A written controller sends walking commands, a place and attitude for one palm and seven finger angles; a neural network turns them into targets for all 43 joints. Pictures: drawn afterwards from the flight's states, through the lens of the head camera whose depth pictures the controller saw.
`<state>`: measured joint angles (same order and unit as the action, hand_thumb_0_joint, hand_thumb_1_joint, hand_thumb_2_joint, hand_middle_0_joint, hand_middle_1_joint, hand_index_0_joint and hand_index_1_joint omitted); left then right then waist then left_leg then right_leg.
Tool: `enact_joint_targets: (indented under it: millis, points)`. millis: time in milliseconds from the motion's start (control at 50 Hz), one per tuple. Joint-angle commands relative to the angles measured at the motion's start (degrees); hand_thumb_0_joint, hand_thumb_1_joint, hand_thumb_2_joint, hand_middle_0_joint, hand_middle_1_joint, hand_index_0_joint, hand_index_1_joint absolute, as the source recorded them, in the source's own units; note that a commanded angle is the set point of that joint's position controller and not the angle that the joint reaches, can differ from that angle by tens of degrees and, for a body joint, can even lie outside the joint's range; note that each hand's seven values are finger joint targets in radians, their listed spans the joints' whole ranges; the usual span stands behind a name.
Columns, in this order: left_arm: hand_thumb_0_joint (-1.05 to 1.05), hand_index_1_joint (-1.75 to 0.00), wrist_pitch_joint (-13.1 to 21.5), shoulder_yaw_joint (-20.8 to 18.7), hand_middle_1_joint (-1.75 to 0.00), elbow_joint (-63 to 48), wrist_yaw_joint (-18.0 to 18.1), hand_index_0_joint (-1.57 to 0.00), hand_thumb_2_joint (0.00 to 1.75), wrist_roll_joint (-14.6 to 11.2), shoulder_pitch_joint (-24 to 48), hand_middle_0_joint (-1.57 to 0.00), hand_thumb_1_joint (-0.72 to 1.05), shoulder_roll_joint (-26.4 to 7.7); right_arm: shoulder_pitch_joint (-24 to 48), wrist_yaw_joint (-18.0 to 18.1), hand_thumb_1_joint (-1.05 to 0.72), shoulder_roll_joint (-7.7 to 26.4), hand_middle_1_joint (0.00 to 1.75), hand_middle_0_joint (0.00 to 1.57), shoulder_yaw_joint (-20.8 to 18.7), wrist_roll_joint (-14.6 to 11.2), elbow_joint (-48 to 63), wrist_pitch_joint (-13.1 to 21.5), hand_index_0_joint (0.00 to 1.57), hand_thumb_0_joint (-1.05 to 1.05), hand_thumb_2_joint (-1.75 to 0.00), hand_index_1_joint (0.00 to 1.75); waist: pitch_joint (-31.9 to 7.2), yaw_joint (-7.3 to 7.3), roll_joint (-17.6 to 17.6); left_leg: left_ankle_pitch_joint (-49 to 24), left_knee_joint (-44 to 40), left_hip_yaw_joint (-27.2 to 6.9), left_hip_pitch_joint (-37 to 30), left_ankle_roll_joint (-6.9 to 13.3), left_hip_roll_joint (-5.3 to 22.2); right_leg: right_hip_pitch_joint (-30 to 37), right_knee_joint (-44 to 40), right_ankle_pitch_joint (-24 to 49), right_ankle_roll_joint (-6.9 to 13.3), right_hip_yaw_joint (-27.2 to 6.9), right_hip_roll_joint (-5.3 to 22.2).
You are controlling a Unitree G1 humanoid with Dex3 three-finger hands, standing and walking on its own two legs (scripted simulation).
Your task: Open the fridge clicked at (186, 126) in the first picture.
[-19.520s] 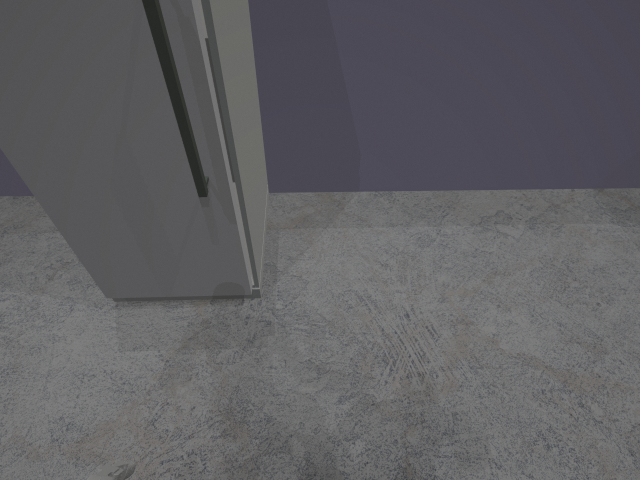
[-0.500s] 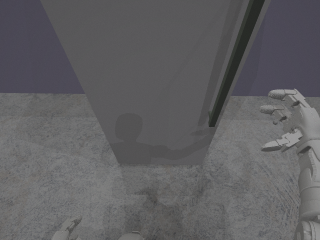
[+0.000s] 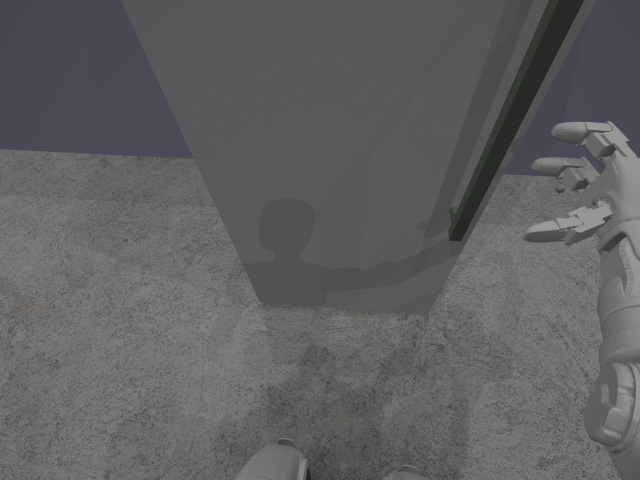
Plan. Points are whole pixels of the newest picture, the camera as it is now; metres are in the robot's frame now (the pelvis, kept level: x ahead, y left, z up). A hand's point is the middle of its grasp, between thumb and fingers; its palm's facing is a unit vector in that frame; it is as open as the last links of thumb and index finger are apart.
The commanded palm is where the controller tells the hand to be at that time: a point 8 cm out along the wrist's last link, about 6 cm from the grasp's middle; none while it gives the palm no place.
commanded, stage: move the hooked fingers beside the handle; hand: right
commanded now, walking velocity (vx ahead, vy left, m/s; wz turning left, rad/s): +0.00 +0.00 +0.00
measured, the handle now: (503, 114) +0.55 -0.13 +0.13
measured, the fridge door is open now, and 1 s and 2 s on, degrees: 0 0 0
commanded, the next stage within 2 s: feel for the door with the fingertips in 0.94 s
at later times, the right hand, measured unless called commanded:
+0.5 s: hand (562, 180) +0.49 -0.20 +0.09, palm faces -0.06 +1.00 +0.01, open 14.0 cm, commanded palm +0.47 -0.25 +0.09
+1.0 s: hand (549, 173) +0.50 -0.20 +0.08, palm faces -0.06 +1.00 +0.01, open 14.0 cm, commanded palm +0.48 -0.25 +0.09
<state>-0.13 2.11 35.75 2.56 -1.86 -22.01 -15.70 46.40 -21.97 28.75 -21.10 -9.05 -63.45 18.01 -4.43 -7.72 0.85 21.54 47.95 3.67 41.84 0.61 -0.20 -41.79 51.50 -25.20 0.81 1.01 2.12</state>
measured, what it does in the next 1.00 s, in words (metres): stands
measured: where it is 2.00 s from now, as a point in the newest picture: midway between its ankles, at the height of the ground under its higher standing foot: outside the picture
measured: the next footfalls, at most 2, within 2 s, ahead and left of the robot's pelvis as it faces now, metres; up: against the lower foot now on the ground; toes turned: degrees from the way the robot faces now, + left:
none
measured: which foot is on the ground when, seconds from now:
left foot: down 0.00-1.00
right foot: down 0.00-1.00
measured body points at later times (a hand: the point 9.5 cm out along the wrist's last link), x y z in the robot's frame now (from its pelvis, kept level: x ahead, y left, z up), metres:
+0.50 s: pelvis +0.01 +0.00 +0.00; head +0.11 -0.02 +0.44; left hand +0.00 +0.26 -0.11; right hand +0.49 -0.26 +0.09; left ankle +0.01 +0.12 -0.69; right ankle -0.01 -0.11 -0.69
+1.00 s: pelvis +0.00 -0.01 -0.01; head +0.12 -0.03 +0.43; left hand +0.01 +0.25 -0.12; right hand +0.50 -0.25 +0.08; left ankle +0.01 +0.12 -0.69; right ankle -0.01 -0.11 -0.69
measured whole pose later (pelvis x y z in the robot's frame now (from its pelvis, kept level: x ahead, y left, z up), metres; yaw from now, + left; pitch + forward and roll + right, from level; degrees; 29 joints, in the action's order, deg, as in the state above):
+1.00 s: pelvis +0.00 -0.01 -0.01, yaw +1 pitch +19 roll +3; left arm -3.4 2.4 34.0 1.0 -0.9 -23.2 -15.1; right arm 50.9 -19.4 30.0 -22.5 -6.9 -66.1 18.7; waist -5.4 -9.3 1.3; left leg 22.3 50.1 3.1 46.5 -0.1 -0.7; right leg -46.8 55.0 -27.1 1.5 1.3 2.6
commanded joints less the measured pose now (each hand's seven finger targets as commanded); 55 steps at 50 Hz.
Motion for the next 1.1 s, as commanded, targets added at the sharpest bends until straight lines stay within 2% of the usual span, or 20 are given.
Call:
enact_joint_targets:
  millis: [0,100,140,200,220,280,380,400,440,500,540,660,740,780,800,880,980,1020,1060,1080]
  points:
    - [0.00,-0.30,1.0,-3.6,-0.30,-3.3,0.9,-0.20,0.90,0.6,-7.7,-0.20,0.90,-10.2,29.7,0.1,0.50,17.6,1.20,0.30,-3.7,-0.3,10.7,4.8,0.30,0.00,-0.30,1.20,-24.4,-1.15,3.5,-18.6,-3.7,-2.9,-11.3,0.4,-1.5,10.9,-5.0,19.8,1.0,-2.7,-1.4]
    - [0.00,-0.30,0.3,-3.6,-0.30,-2.7,0.4,-0.20,0.90,1.0,-9.5,-0.20,0.90,-10.1,32.6,0.2,0.50,16.4,1.20,0.30,-2.5,0.5,8.6,4.6,0.30,0.00,-0.30,1.20,-26.0,-2.15,6.0,-19.1,-3.1,-2.6,-8.5,0.3,-1.9,12.2,-3.9,22.0,0.9,-3.0,-1.2]
    - [0.00,-0.30,-0.2,-3.5,-0.30,-2.8,0.3,-0.20,0.90,1.0,-10.1,-0.20,0.90,-10.5,30.9,0.6,0.50,19.1,1.20,0.30,-4.2,1.2,6.1,3.9,0.30,0.00,-0.30,1.20,-24.6,-1.63,4.6,-18.4,-3.0,-2.5,-9.2,0.4,-1.9,9.6,-4.0,20.8,1.0,-2.9,-1.1]
    - [0.00,-0.30,-0.9,-3.5,-0.30,-4.4,0.0,-0.20,0.90,1.2,-10.5,-0.20,0.90,-10.5,26.1,0.5,0.50,20.6,1.20,0.30,-6.2,1.2,6.3,3.5,0.30,0.00,-0.30,1.20,-27.5,0.02,4.1,-21.8,-2.5,-2.8,-12.5,0.4,-1.9,8.9,-3.9,23.2,1.0,-2.1,-1.3]
    - [0.00,-0.30,-1.1,-3.5,-0.30,-4.8,-0.2,-0.20,0.90,1.2,-10.4,-0.20,0.90,-10.2,25.6,0.3,0.50,18.9,1.20,0.30,-5.1,1.1,6.7,3.4,0.30,0.00,-0.30,1.20,-27.2,-0.03,4.6,-22.1,-2.6,-2.9,-12.5,0.3,-2.0,8.8,-4.0,22.9,1.1,-1.7,-1.4]
    - [0.00,-0.30,-1.8,-3.6,-0.30,-5.7,-0.4,-0.20,0.90,1.2,-10.6,-0.20,0.90,-10.4,24.8,0.1,0.50,20.8,1.20,0.30,-6.3,1.2,9.1,4.0,0.30,0.00,-0.30,1.20,-27.5,0.40,4.7,-23.4,-2.5,-3.0,-13.5,0.4,-2.2,8.5,-3.9,23.7,1.2,-1.5,-1.3]
    - [0.00,-0.30,-2.3,-4.2,-0.30,-6.1,-0.6,-0.20,0.90,1.1,-10.1,-0.20,0.90,-10.0,24.6,-0.1,0.50,19.1,1.20,0.30,-6.2,-0.4,15.9,5.8,0.30,0.00,-0.30,1.20,-30.2,0.71,7.6,-24.5,-2.7,-2.7,-13.0,0.6,-2.6,13.8,-3.8,26.9,1.0,-1.8,-1.1]
    - [0.00,-0.30,-2.3,-4.1,-0.30,-5.7,-0.7,-0.20,0.90,1.0,-9.7,-0.20,0.90,-9.7,25.9,-0.2,0.50,16.5,1.20,0.30,-4.1,-0.7,16.0,5.7,0.30,0.00,-0.30,1.20,-28.8,-0.36,7.8,-24.0,-3.0,-2.4,-12.0,0.5,-2.7,14.1,-3.9,26.4,1.0,-1.9,-1.0]
    - [0.00,-0.30,-2.4,-4.1,-0.30,-5.1,-0.5,-0.20,0.90,0.8,-9.7,-0.20,0.90,-9.9,25.0,-0.3,0.50,16.4,1.20,0.30,-4.1,-0.7,12.9,5.0,0.30,0.00,-0.30,1.20,-24.9,-0.91,4.7,-22.1,-3.6,-2.3,-11.3,0.4,-2.7,11.8,-4.3,23.6,1.2,-1.9,-1.0]
    - [0.00,-0.30,-2.4,-4.0,-0.30,-4.6,-0.3,-0.20,0.90,0.7,-9.2,-0.20,0.90,-9.8,25.4,-0.5,0.50,13.9,1.20,0.30,-1.9,-0.4,10.6,4.1,0.30,0.00,-0.30,1.20,-22.5,-1.43,6.5,-20.1,-3.9,-2.1,-8.6,0.5,-2.4,12.1,-4.3,22.2,1.1,-2.0,-1.1]
    - [0.00,-0.30,-2.3,-3.9,-0.30,-4.3,-0.2,-0.20,0.90,0.8,-9.2,-0.20,0.90,-10.2,25.9,-0.3,0.50,14.8,1.20,0.30,-2.0,-0.1,9.0,3.7,0.30,0.00,-0.30,1.20,-20.3,-1.76,4.6,-17.8,-4.0,-2.0,-7.7,0.5,-2.3,10.3,-4.5,19.6,1.2,-2.3,-1.1]
    - [0.00,-0.30,-1.5,-3.8,-0.30,-4.1,-0.3,-0.20,0.90,1.1,-8.7,-0.20,0.90,-9.8,31.0,0.5,0.50,10.8,1.20,0.30,1.0,-0.5,11.5,5.7,0.30,0.00,-0.30,1.20,-23.8,-2.66,7.7,-16.8,-2.3,-1.1,-2.7,0.9,-2.5,16.4,-3.0,23.9,0.5,-3.9,-0.6]
    - [0.00,-0.30,-1.4,-3.6,-0.30,-3.8,-0.3,-0.20,0.90,1.1,-8.7,-0.20,0.90,-10.3,32.3,1.8,0.50,14.2,1.20,0.30,-1.3,0.4,8.6,5.1,0.30,0.00,-0.30,1.20,-24.5,-2.39,5.7,-15.9,-1.7,-1.2,-3.6,0.7,-2.3,13.5,-2.9,22.0,0.4,-4.5,-0.7]
    - [0.00,-0.30,-1.3,-3.7,-0.30,-3.9,-0.3,-0.20,0.90,1.3,-9.1,-0.20,0.90,-10.3,33.2,2.6,0.50,16.0,1.20,0.30,-2.6,1.3,10.2,5.4,0.30,0.00,-0.30,1.20,-27.1,-1.74,7.6,-17.6,-1.1,-1.3,-3.8,0.7,-2.2,15.2,-2.4,25.1,0.2,-4.6,-0.7]
    - [0.00,-0.30,-1.3,-3.5,-0.30,-4.1,-0.5,-0.20,0.90,1.3,-8.8,-0.20,0.90,-9.9,32.7,2.8,0.50,14.5,1.20,0.30,-1.5,1.5,10.1,5.2,0.30,0.00,-0.30,1.20,-27.5,-1.61,9.5,-18.1,-0.9,-1.3,-3.7,0.7,-2.2,15.7,-2.3,26.2,0.0,-4.4,-0.8]
    - [0.00,-0.30,-1.8,-3.6,-0.30,-4.9,-0.9,-0.20,0.90,1.4,-9.3,-0.20,0.90,-10.0,29.5,3.1,0.50,16.1,1.20,0.30,-3.4,1.5,10.8,5.2,0.30,0.00,-0.30,1.20,-29.5,-0.79,7.5,-20.8,-0.7,-1.3,-6.2,0.6,-2.5,15.4,-1.9,28.7,0.1,-4.0,-0.6]
    - [0.00,-0.30,-2.5,-3.4,-0.30,-5.2,-0.6,-0.20,0.90,1.2,-9.8,-0.20,0.90,-10.4,28.5,1.9,0.50,16.9,1.20,0.30,-3.6,1.2,7.9,3.7,0.30,0.00,-0.30,1.20,-25.4,-1.41,3.8,-20.6,-1.6,-1.7,-8.5,0.5,-2.5,9.9,-2.7,23.7,0.8,-3.0,-0.9]
    - [0.00,-0.30,-2.6,-3.7,-0.30,-5.3,-0.6,-0.20,0.90,1.1,-9.9,-0.20,0.90,-10.3,29.2,1.5,0.50,16.4,1.20,0.30,-3.0,1.1,10.0,4.0,0.30,0.00,-0.30,1.20,-26.3,-1.61,5.6,-20.0,-1.8,-1.8,-7.7,0.5,-2.5,11.2,-2.8,23.5,0.8,-3.0,-0.9]
    - [0.00,-0.30,-2.3,-3.7,-0.30,-5.1,-0.6,-0.20,0.90,1.3,-10.2,-0.20,0.90,-9.8,30.2,1.1,0.50,12.8,1.20,0.30,-0.9,0.1,11.1,4.7,0.30,0.00,-0.30,1.20,-26.3,-2.42,5.4,-20.3,-1.8,-1.5,-6.9,0.6,-2.7,12.8,-2.5,24.6,0.9,-3.1,-0.8]
    - [0.00,-0.30,-2.3,-4.0,-0.30,-4.7,-0.7,-0.20,0.90,1.4,-10.5,-0.20,0.90,-10.0,30.0,1.2,0.50,14.9,1.20,0.30,-2.6,0.1,12.9,5.3,0.30,0.00,-0.30,1.20,-28.5,-1.53,6.3,-21.2,-1.8,-1.7,-7.6,0.6,-2.7,14.1,-2.4,26.2,0.7,-3.4,-0.6]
